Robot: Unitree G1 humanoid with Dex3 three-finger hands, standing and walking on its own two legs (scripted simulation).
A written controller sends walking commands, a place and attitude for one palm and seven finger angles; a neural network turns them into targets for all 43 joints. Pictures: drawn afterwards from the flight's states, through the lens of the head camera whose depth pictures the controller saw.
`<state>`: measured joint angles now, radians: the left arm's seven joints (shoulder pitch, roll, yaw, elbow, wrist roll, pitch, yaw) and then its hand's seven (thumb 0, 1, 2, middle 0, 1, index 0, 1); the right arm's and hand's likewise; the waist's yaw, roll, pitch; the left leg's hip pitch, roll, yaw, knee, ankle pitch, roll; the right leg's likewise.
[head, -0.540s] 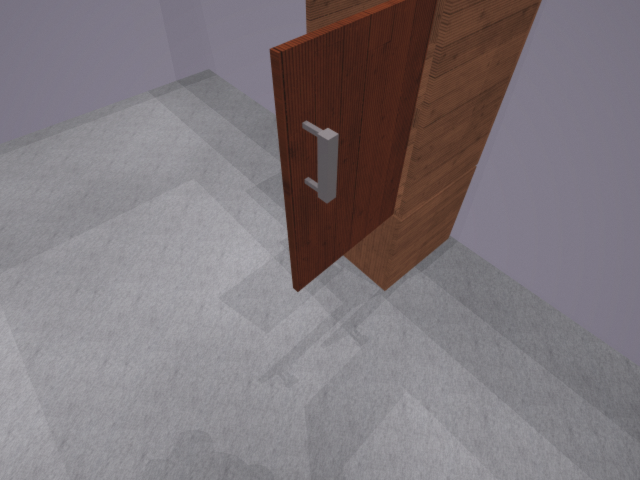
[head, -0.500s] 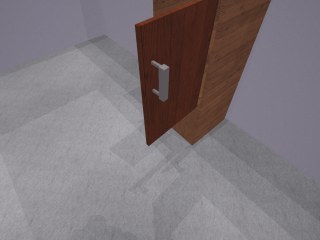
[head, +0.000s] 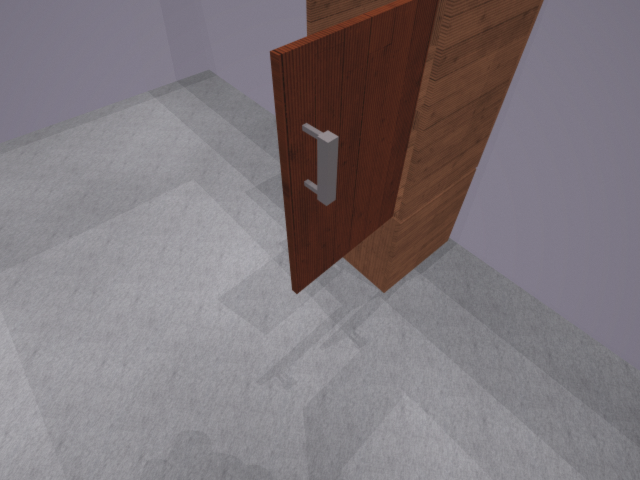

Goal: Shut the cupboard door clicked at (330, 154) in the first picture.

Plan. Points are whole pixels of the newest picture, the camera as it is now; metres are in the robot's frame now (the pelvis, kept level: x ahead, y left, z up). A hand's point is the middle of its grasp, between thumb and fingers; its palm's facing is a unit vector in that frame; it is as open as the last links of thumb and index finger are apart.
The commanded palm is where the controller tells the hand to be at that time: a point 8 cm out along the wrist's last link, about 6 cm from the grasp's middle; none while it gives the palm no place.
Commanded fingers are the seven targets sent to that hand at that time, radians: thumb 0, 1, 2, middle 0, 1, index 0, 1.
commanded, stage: look at it before walking up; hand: left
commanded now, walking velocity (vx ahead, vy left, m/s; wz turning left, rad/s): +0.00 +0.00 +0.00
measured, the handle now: (318, 164) +0.59 +0.04 +0.05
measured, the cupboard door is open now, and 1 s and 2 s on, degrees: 93 93 93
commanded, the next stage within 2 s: walk around to get in front in 0.30 s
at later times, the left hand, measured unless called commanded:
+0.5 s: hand out of the picture +0.00 +0.18 -0.17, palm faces +0.04 -0.98 -0.21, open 7.4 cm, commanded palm none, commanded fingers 0.00 0.90 0.90 -0.20 -0.30 -0.20 -0.30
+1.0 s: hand out of the picture +0.07 +0.17 -0.17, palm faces -0.18 -0.93 -0.31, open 7.4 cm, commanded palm none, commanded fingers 0.00 0.90 0.90 -0.20 -0.30 -0.20 -0.30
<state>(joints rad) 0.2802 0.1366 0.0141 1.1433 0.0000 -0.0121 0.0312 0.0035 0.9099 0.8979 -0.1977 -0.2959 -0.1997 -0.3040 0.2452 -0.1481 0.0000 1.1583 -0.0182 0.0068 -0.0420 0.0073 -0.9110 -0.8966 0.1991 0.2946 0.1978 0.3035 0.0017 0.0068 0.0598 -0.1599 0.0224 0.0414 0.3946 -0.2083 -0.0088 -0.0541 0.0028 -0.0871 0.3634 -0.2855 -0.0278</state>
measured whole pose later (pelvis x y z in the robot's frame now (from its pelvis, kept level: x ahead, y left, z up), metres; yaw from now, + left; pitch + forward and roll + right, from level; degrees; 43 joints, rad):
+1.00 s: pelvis -0.04 -0.03 -0.02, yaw -15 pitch +0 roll +1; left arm 0.18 0.20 0.09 0.96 0.02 0.03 0.01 0.00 0.91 0.90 -0.20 -0.30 -0.20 -0.30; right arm 0.15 -0.23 -0.08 0.99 -0.02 0.07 -0.03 0.01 -0.91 -0.90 0.20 0.29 0.20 0.30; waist 0.02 0.05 0.14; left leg -0.45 0.08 0.07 1.04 -0.46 -0.04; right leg -0.30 0.02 -0.02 0.63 -0.33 -0.05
